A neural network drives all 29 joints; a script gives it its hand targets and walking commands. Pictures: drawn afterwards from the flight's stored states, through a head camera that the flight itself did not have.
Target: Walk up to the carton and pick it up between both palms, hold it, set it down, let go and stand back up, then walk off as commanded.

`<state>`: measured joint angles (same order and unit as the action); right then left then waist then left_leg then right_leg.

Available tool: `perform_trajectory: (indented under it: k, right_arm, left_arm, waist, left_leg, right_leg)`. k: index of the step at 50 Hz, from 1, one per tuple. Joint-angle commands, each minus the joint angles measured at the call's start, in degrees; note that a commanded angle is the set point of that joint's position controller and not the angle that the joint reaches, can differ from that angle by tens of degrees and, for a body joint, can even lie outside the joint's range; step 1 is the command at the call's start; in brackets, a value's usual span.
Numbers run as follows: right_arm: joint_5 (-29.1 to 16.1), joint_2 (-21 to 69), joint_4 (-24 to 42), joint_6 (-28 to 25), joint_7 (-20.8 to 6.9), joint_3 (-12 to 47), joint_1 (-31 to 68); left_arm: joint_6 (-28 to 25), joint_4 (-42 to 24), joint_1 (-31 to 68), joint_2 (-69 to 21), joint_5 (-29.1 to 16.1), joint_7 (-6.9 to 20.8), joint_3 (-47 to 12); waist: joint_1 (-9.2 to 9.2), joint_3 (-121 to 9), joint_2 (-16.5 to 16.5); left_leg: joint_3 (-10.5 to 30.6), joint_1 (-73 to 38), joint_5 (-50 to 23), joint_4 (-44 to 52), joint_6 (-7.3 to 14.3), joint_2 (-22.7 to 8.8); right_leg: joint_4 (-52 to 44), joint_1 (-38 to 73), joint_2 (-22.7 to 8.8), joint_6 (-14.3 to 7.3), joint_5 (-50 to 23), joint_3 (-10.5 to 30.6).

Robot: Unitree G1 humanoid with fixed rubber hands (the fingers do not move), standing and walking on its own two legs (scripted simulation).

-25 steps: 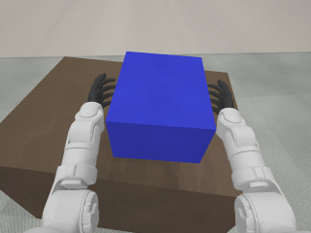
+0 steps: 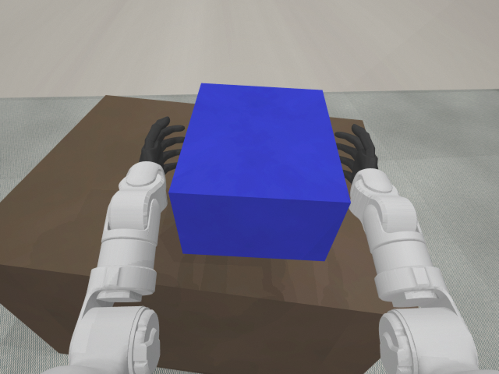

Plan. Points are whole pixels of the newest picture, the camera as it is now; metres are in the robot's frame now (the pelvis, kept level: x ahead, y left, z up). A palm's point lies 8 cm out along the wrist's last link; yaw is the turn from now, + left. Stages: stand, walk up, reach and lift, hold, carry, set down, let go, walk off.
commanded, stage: hold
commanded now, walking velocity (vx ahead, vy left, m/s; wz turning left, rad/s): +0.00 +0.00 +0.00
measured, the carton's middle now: (258, 165) +0.44 +0.01 +0.12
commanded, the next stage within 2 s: none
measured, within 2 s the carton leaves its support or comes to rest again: neither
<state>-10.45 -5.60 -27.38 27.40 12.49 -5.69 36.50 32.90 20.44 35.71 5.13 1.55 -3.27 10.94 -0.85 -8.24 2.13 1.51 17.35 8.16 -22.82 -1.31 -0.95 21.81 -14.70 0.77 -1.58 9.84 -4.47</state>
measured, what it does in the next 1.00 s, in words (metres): stands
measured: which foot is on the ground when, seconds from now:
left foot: down 0.00-1.00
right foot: down 0.00-1.00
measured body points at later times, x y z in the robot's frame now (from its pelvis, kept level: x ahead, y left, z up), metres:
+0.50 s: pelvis +0.00 +0.00 +0.00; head -0.03 +0.02 +0.45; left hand +0.39 +0.18 +0.17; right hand +0.39 -0.16 +0.17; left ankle +0.04 +0.13 -0.74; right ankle +0.02 -0.10 -0.74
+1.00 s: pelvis +0.00 +0.00 +0.00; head -0.04 +0.02 +0.45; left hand +0.39 +0.18 +0.18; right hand +0.39 -0.16 +0.18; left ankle +0.04 +0.13 -0.74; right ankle +0.02 -0.10 -0.74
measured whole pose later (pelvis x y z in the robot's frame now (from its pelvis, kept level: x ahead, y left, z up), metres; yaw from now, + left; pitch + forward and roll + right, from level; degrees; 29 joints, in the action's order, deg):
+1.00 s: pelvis +0.00 +0.00 +0.00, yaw +0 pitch +2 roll +0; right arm -12.0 -6.3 -26.4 29.6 12.5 -5.7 37.6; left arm 36.9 17.1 35.9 4.9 3.0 -3.3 10.9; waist -0.9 -8.2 2.1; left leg 1.4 16.7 8.1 -22.7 -1.3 -0.9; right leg 21.8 -14.2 0.8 -1.6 9.8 -4.2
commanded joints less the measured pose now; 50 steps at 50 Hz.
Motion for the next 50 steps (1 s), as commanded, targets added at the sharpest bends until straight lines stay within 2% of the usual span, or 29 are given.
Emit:
perform_trajectory:
  k: [1, 3, 5, 8, 10, 12, 13, 14, 16, 17, 19, 22, 23, 25, 27, 28, 29, 30, 32, 33, 34, 36, 40, 41, 42, 44, 46, 47, 50]
  right_arm:
    - [-8.0, 37.4, 19.6, -4.8, -8.0, 25.3, 51.2]
    - [-8.2, 36.5, 19.6, -4.1, -7.9, 25.0, 51.7]
    - [-7.9, 36.3, 18.7, -4.2, -7.9, 24.2, 51.8]
    - [-8.8, 35.8, 19.9, -3.9, -8.2, 24.6, 51.1]
    - [-9.1, 35.3, 20.3, -3.4, -7.9, 25.2, 51.4]
    - [-8.6, 35.3, 19.6, -3.1, -8.0, 25.4, 49.7]
    - [-8.9, 36.0, 20.6, -3.2, -7.9, 25.7, 51.2]
    - [-9.5, 36.6, 21.9, -3.1, -7.8, 26.0, 50.6]
    - [-9.2, 36.2, 20.0, -2.4, -7.8, 25.1, 50.6]
    - [-9.7, 35.4, 22.1, -2.6, -7.7, 25.9, 51.7]
    - [-10.0, 35.7, 21.8, -2.5, -7.8, 26.1, 50.6]
    - [-9.9, 35.9, 21.9, -2.3, -7.6, 25.8, 49.6]
    - [-9.9, 35.7, 21.5, -2.4, -7.5, 25.7, 50.8]
    - [-8.9, 35.5, 19.1, -2.0, -7.8, 24.6, 49.9]
    - [-9.1, 35.1, 19.2, -2.2, -8.1, 25.1, 50.2]
    - [-8.9, 35.9, 19.9, -2.1, -7.8, 25.1, 51.0]
    - [-9.0, 35.2, 20.2, -2.2, -7.7, 25.5, 50.1]
    - [-8.9, 35.1, 19.5, -1.8, -7.5, 24.4, 48.2]
    - [-9.3, 35.9, 21.0, -2.0, -7.4, 25.8, 49.9]
    - [-9.8, 36.1, 22.7, -2.6, -7.5, 25.8, 51.3]
    - [-9.5, 35.2, 20.3, -1.9, -7.6, 25.1, 50.0]
    - [-9.2, 35.9, 19.7, -1.8, -7.6, 25.0, 49.2]
    - [-8.8, 35.8, 19.1, -1.7, -7.6, 24.3, 50.5]
    - [-8.9, 35.9, 17.6, -1.9, -7.9, 24.3, 49.6]
    - [-8.7, 35.6, 17.7, -1.8, -8.0, 23.9, 50.8]
    - [-8.8, 35.3, 16.8, -1.6, -8.1, 24.0, 50.1]
    - [-8.7, 35.7, 20.0, -2.6, -8.0, 24.5, 50.8]
    - [-9.0, 35.9, 19.3, -2.5, -7.9, 24.6, 50.4]
    - [-8.8, 36.1, 19.0, -2.1, -7.9, 25.1, 49.1]
  left_arm:
    - [-0.7, -20.5, 42.8, -40.4, -3.8, 8.7, -27.8]
    - [0.2, -16.9, 40.5, -40.0, -3.0, 8.8, -25.9]
    - [-0.2, -20.0, 43.5, -41.3, -4.4, 8.4, -28.1]
    - [0.7, -21.1, 41.6, -40.9, -3.7, 8.1, -27.9]
    - [1.5, -17.2, 38.6, -39.9, -2.9, 8.3, -25.6]
    - [1.6, -19.0, 38.9, -39.6, -2.0, 8.6, -25.0]
    - [1.3, -20.1, 40.3, -39.2, -2.6, 8.8, -25.5]
    - [1.2, -23.3, 41.6, -40.6, -3.6, 8.8, -26.9]
    - [1.2, -22.5, 43.0, -39.8, -3.6, 8.5, -26.6]
    - [1.7, -20.4, 39.9, -39.6, -3.3, 8.5, -26.3]
    - [2.0, -22.4, 39.8, -39.9, -2.8, 8.7, -26.6]
    - [1.7, -23.4, 41.2, -39.6, -3.6, 8.4, -27.1]
    - [2.1, -21.4, 40.5, -39.9, -2.7, 8.6, -25.9]
    - [2.3, -20.7, 41.3, -39.5, -2.7, 8.9, -26.3]
    - [2.2, -20.7, 41.0, -39.8, -2.2, 9.0, -25.4]
    - [2.5, -17.7, 38.7, -38.9, -1.7, 9.2, -23.9]
    - [2.3, -19.7, 39.1, -39.2, -2.0, 9.3, -24.5]
    - [2.3, -20.6, 38.8, -39.3, -2.6, 9.4, -25.2]
    - [2.1, -19.9, 39.2, -39.0, -2.7, 9.5, -25.0]
    - [1.7, -24.4, 41.3, -40.0, -3.2, 9.4, -26.5]
    - [2.1, -21.4, 40.8, -39.2, -3.1, 9.1, -26.3]
    - [1.9, -22.8, 41.1, -39.7, -2.7, 9.2, -26.0]
    - [2.2, -18.6, 39.7, -39.0, -1.8, 9.7, -23.6]
    - [2.1, -20.6, 41.4, -39.5, -2.0, 9.6, -24.5]
    - [2.3, -17.8, 40.8, -39.2, -1.5, 9.8, -23.3]
    - [2.3, -18.3, 40.2, -39.0, -1.5, 9.8, -23.1]
    - [1.6, -22.5, 42.0, -39.7, -2.7, 9.6, -25.4]
    - [1.5, -22.4, 42.5, -39.9, -2.9, 9.5, -25.8]
    - [1.8, -20.7, 40.4, -39.6, -2.4, 9.4, -25.0]
  waist:
    - [-3.75, -26.6, -5.6]
    - [-3.29, -23.6, -4.1]
    - [-4.38, -26.7, -6.0]
    - [-3.78, -25.3, -5.6]
    - [-3.11, -24.4, -4.1]
    - [-2.93, -24.0, -4.8]
    - [-2.66, -25.0, -3.6]
    - [-3.39, -27.5, -5.5]
    - [-3.93, -25.2, -4.8]
    - [-3.04, -25.4, -4.5]
    - [-3.17, -26.1, -6.1]
    - [-3.96, -26.4, -5.6]
    - [-3.12, -25.4, -5.9]
    - [-3.74, -23.1, -5.1]
    - [-2.87, -24.3, -5.6]
    - [-3.34, -23.5, -3.4]
    - [-3.10, -24.3, -4.3]
    - [-4.29, -23.8, -4.7]
    - [-3.73, -24.3, -3.5]
    - [-3.20, -28.2, -5.4]
    - [-4.03, -24.4, -5.9]
    - [-4.25, -24.9, -5.7]
    - [-3.70, -22.1, -3.6]
    - [-3.55, -22.4, -5.8]
    - [-3.32, -21.8, -4.4]
    - [-3.16, -21.6, -3.9]
    - [-3.64, -25.1, -5.0]
    - [-3.68, -25.6, -6.3]
    - [-3.68, -24.7, -4.8]
  left_leg:
    - [1.2, -15.2, -8.8, 2.7, -0.5, 4.1]
    - [1.4, -13.5, -6.3, 3.5, 0.1, 3.9]
    - [1.5, -15.5, -7.4, 3.2, -0.6, 3.7]
    - [1.7, -15.9, -9.2, 2.7, -0.7, 3.7]
    - [1.5, -14.2, -7.7, 2.9, -0.1, 3.8]
    - [1.2, -14.3, -7.5, 3.3, -0.1, 3.9]
    - [0.9, -14.1, -7.4, 3.2, 0.0, 4.1]
    - [1.5, -15.5, -10.0, 2.5, -0.6, 3.9]
    - [1.4, -15.2, -8.3, 2.6, -0.4, 3.9]
    - [1.3, -14.5, -8.7, 2.6, -0.3, 4.0]
    - [1.6, -16.0, -10.0, 2.2, -0.8, 3.9]
    - [1.6, -15.6, -10.1, 2.2, -0.7, 3.9]
    - [1.6, -14.9, -8.8, 2.5, -0.5, 3.9]
    - [1.1, -14.0, -6.3, 3.5, -0.3, 3.9]
    - [1.1, -13.8, -7.3, 3.5, -0.4, 3.8]
    - [1.1, -13.6, -5.9, 3.6, 0.0, 4.1]
    - [1.1, -13.7, -8.2, 3.4, -0.2, 3.9]
    - [1.2, -14.7, -8.5, 3.3, -0.4, 4.0]
    - [1.1, -14.7, -7.9, 3.1, 0.0, 4.1]
    - [1.1, -15.8, -10.0, 2.6, -0.6, 4.1]
    - [1.3, -14.8, -8.8, 2.8, -0.7, 3.9]
    - [1.2, -15.2, -9.2, 3.3, -0.6, 4.1]
    - [1.0, -13.8, -6.0, 4.2, 0.1, 3.8]
    - [1.0, -14.4, -6.9, 4.2, -0.2, 3.7]
    - [0.9, -14.4, -5.3, 4.2, -0.1, 3.8]
    - [0.9, -14.0, -5.1, 4.4, 0.2, 3.7]
    - [1.1, -15.3, -7.7, 3.5, -0.1, 3.8]
    - [1.1, -15.8, -8.4, 3.6, -0.4, 4.0]
    - [0.9, -15.5, -8.1, 3.5, -0.3, 3.9]
  right_leg:
    - [-4.5, 15.9, 1.1, 2.7, -12.5, 3.7]
    - [-5.2, 14.9, 1.2, 2.8, -10.3, 3.9]
    - [-4.9, 14.6, 1.3, 2.6, -10.5, 3.8]
    - [-5.0, 14.9, 1.3, 2.4, -11.5, 3.8]
    - [-5.1, 15.6, 1.3, 2.7, -11.2, 4.2]
    - [-4.9, 16.0, 1.0, 2.9, -11.2, 3.8]
    - [-4.9, 16.6, 0.9, 3.1, -11.8, 4.2]
    - [-4.2, 17.0, 1.0, 3.0, -14.3, 4.2]
    - [-4.7, 16.1, 1.3, 3.0, -12.2, 4.2]
    - [-4.8, 16.2, 1.3, 2.9, -12.8, 4.1]
    - [-4.4, 16.6, 1.2, 2.8, -14.0, 4.0]
    - [-4.2, 17.3, 0.9, 2.9, -15.3, 4.6]
    - [-4.6, 17.1, 1.0, 2.8, -13.2, 4.2]
    - [-5.1, 15.5, 1.2, 2.8, -10.6, 3.9]
    - [-4.5, 15.8, 1.4, 2.9, -10.9, 3.7]
    - [-5.2, 17.2, 0.8, 2.9, -11.5, 4.3]
    - [-4.6, 17.6, 1.0, 3.0, -13.6, 3.9]
    - [-4.8, 17.4, 1.0, 2.9, -13.8, 4.2]
    - [-5.0, 17.2, 0.9, 3.1, -13.4, 4.3]
    - [-4.3, 17.9, 1.2, 3.0, -15.1, 4.1]
    - [-4.6, 16.5, 0.9, 2.8, -13.4, 4.5]
    - [-4.9, 17.5, 1.0, 2.8, -14.3, 4.2]
    - [-5.4, 16.8, 1.1, 3.1, -11.2, 4.1]
    - [-5.2, 16.5, 1.0, 3.0, -11.2, 3.9]
    - [-5.6, 15.9, 1.2, 3.0, -9.4, 4.0]
    - [-5.4, 15.9, 1.1, 3.2, -9.6, 4.0]
    - [-4.9, 17.0, 0.7, 2.8, -12.7, 4.3]
    - [-4.9, 16.4, 1.1, 2.8, -12.7, 4.1]
    - [-5.0, 17.3, 1.1, 3.0, -13.3, 4.3]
